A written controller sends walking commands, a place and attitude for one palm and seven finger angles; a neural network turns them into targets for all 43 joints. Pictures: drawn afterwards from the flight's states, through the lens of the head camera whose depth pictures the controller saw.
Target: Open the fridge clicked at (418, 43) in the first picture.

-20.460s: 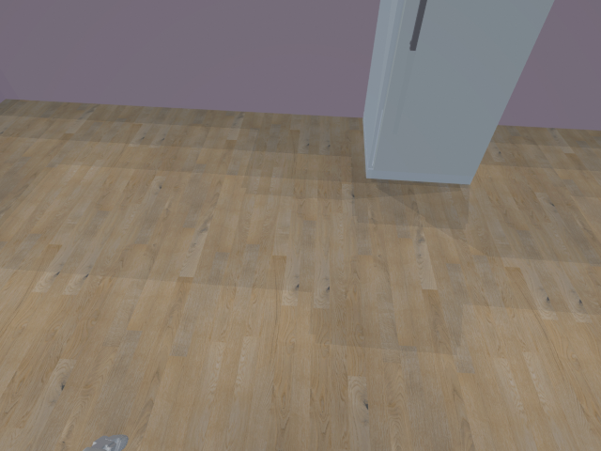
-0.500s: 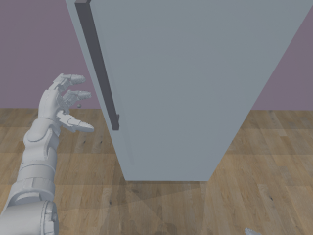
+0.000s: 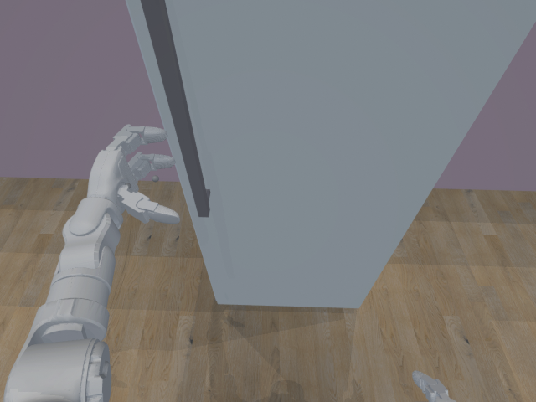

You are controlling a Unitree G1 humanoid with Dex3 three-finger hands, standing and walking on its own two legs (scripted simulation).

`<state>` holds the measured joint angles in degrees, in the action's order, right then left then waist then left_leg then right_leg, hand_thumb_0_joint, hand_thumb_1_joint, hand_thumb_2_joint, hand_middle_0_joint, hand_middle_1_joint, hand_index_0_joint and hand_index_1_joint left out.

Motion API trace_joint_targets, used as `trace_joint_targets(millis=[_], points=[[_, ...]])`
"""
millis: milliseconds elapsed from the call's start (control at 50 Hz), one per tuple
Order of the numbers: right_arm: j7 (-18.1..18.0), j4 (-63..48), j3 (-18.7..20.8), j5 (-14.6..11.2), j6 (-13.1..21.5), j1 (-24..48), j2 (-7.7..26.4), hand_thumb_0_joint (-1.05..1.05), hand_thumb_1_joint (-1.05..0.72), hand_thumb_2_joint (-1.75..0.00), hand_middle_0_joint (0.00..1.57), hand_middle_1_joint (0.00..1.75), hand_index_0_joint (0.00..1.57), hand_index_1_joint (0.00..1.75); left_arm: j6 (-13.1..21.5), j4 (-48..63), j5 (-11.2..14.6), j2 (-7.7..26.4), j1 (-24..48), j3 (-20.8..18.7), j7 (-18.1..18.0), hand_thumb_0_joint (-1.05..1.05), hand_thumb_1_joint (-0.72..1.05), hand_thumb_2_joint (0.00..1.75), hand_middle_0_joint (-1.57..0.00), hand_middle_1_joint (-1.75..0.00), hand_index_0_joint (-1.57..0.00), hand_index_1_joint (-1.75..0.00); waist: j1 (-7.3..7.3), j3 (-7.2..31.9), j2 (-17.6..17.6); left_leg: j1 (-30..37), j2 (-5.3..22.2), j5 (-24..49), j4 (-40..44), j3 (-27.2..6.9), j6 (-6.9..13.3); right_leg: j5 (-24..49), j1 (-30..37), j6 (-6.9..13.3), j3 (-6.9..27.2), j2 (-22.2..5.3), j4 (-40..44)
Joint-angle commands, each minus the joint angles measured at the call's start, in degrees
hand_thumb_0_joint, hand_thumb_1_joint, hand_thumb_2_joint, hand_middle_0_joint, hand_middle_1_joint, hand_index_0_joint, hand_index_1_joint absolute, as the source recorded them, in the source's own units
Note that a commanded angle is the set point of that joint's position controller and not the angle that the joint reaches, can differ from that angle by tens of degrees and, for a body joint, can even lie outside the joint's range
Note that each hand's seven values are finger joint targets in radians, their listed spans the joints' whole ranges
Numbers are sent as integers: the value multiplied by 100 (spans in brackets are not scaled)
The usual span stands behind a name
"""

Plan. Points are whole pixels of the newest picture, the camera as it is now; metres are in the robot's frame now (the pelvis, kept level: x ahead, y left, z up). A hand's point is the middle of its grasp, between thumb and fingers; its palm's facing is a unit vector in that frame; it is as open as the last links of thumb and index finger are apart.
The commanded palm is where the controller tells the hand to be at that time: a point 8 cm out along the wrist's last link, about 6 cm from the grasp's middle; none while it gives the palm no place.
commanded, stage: feel for the door with the fingertips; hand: left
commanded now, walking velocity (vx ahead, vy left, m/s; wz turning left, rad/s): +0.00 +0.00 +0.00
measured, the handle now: (188, 128) +0.48 +0.14 +0.15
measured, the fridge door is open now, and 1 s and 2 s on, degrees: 0 0 0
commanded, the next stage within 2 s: slide the fingers in behind the handle in 0.72 s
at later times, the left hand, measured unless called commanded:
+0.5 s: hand (162, 165) +0.43 +0.18 +0.12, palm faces -0.01 -1.00 -0.01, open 14.0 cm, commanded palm +0.40 +0.23 +0.12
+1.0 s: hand (167, 161) +0.44 +0.17 +0.12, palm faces -0.01 -1.00 +0.01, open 13.8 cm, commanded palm +0.41 +0.23 +0.12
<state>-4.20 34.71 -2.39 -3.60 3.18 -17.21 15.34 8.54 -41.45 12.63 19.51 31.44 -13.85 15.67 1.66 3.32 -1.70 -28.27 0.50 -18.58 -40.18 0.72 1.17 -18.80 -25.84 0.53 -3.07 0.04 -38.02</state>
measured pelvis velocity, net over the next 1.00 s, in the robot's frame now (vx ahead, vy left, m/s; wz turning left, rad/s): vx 0.01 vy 0.00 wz -0.02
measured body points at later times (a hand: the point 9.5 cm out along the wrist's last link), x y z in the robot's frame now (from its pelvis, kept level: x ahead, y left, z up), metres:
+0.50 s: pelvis +0.01 +0.00 +0.00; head +0.04 -0.01 +0.45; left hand +0.42 +0.23 +0.12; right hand +0.09 -0.27 -0.11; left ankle +0.02 +0.10 -0.72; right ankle +0.00 -0.12 -0.72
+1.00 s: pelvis +0.01 +0.00 +0.00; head +0.04 +0.00 +0.45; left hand +0.43 +0.23 +0.12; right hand +0.08 -0.26 -0.11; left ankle +0.02 +0.10 -0.72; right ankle +0.00 -0.12 -0.72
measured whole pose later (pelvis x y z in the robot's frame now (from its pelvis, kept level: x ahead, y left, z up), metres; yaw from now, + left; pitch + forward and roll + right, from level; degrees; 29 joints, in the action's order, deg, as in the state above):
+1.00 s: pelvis +0.01 +0.00 +0.00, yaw -1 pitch +8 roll -1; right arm -3.4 36.3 -2.0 -2.9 1.5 -19.6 14.8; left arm 12.7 -48.6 10.9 19.5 36.6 -16.2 13.0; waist 3.1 4.1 -1.6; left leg -29.4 1.1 -19.3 -40.7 1.7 1.1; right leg -19.1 -27.4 0.5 -2.0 0.6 -38.5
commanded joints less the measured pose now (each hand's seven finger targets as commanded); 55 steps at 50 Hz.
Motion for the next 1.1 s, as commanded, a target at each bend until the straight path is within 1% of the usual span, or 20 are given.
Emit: trace_joint_targets(millis=[0,60,100,180,220,280,380,400,480,520,540,600,660,680,740,820,860,940,1040,1080], points=[[10,-587,346,58,308,-3,759,0,-90,-90,20,30,20,30,635,1572,69,980,2551,-226,-285,0,-50,30,-30,-120,-30,-120,112,1973,-88,1389,-23,1256,466,-265,20,1389,330,97,100,149,369],[32,-542,342,72,270,-11,763,0,-90,-90,20,30,20,30,617,1400,-53,1150,2407,-370,-453,0,-50,30,-30,-120,-30,-120,91,1811,15,1135,-31,1168,481,-210,37,1401,399,73,121,134,370],[53,-565,320,61,242,10,733,0,-90,-90,20,30,20,30,540,1252,-149,948,2357,-178,-523,0,-50,30,-30,-120,-30,-120,95,1573,-54,1025,-35,1032,547,-200,29,1271,323,82,101,131,394],[23,-586,334,79,187,-11,759,0,-90,-90,20,30,20,30,517,1267,-180,1421,2394,-601,-628,0,-50,30,-30,-120,-30,-120,28,1807,101,979,-45,1120,533,-139,61,1475,633,69,177,129,420],[-4,-592,338,82,171,-33,754,0,-90,-90,20,30,20,30,577,1298,-154,1440,2498,-601,-608,0,-50,30,-30,-120,-30,-120,59,1839,172,933,-48,1174,521,-93,86,1603,801,56,208,125,427],[-10,-558,337,74,190,-69,734,0,-90,-90,20,30,20,30,650,1261,-114,1269,2554,-475,-488,0,-50,30,-30,-120,-30,-120,92,1884,4,1055,-47,1342,495,-59,78,1830,752,68,210,143,409],[-19,-483,374,46,154,-182,795,0,-90,-90,20,30,20,30,585,908,-52,1243,2506,-393,-214,0,-50,30,-30,-120,-30,-120,152,1801,62,1005,-48,1319,484,-67,79,1846,668,67,193,138,434],[-16,-498,373,27,151,-148,776,0,-90,-90,20,30,20,30,542,849,-37,1050,2472,-232,-163,0,-50,30,-30,-120,-30,-120,184,1697,-74,1039,-55,1278,479,-54,83,1779,545,72,195,136,463],[1,-474,396,31,148,-188,791,0,-90,-90,20,30,20,30,525,880,11,898,2820,-104,-173,0,-50,30,-30,-120,-30,-120,251,1704,-20,1139,-41,1275,451,-115,84,1663,352,71,148,150,459],[-5,-466,409,50,144,-234,827,0,-90,-90,20,30,20,30,574,876,28,1136,2772,-328,-248,0,-50,30,-30,-120,-30,-120,193,1782,237,1062,-53,1352,426,-115,106,1747,518,64,166,143,446],[-4,-457,403,55,136,-228,824,0,-90,-90,20,30,20,30,608,923,3,1302,2822,-468,-299,0,-50,30,-30,-120,-30,-120,152,1893,157,1054,-59,1374,432,-128,95,1792,568,67,182,135,405],[13,-419,380,75,127,-230,782,0,-90,-90,20,30,20,30,716,898,-118,1207,3184,-327,-394,0,-50,30,-30,-120,-30,-120,236,1834,0,1061,-65,1349,408,-107,89,1757,442,53,192,131,384],[4,-406,376,97,87,-277,806,0,-90,-90,20,30,20,30,791,710,-204,1671,3154,-698,-467,0,-50,30,-30,-120,-30,-120,162,1934,97,910,-68,1302,402,-97,102,1779,612,44,236,120,351],[8,-425,365,90,76,-251,787,0,-90,-90,20,30,20,30,801,699,-231,1557,3140,-582,-444,0,-50,30,-30,-120,-30,-120,168,1968,-119,982,-72,1357,398,-81,93,1814,574,63,238,124,338],[22,-436,387,92,85,-291,777,0,-90,-90,20,30,20,30,827,693,-197,1380,3214,-463,-369,0,-50,30,-30,-120,-30,-120,207,2131,-195,1173,-47,1581,315,-97,81,1953,473,66,198,152,289],[-7,-408,368,88,55,-339,816,0,-90,-90,20,30,20,30,790,435,-107,1487,3295,-542,-307,0,-50,30,-30,-120,-30,-120,241,1973,37,980,-45,1419,353,-120,81,1825,531,72,170,158,338],[7,-439,370,77,69,-303,806,0,-90,-90,20,30,20,30,781,447,-74,1304,3236,-448,-280,0,-50,30,-30,-120,-30,-120,234,1992,-9,1046,-42,1401,364,-130,72,1791,444,74,162,172,330],[46,-484,398,90,91,-305,806,0,-90,-90,20,30,20,30,853,725,-30,1303,2899,-529,-309,0,-50,30,-30,-120,-30,-120,121,2179,-21,1183,-23,1643,354,-130,62,1950,532,84,147,184,294],[77,-519,404,68,65,-249,794,0,-90,-90,20,30,20,30,782,688,-124,1132,2573,-348,-315,0,-50,30,-30,-120,-30,-120,135,1736,105,940,-18,1324,428,-113,77,1671,424,84,134,181,353],[81,-561,400,57,68,-198,784,0,-90,-90,20,30,20,30,717,886,-111,1034,2574,-258,-321,0,-50,30,-30,-120,-30,-120,129,1791,-98,1055,-16,1283,459,-125,60,1582,376,97,125,179,363]])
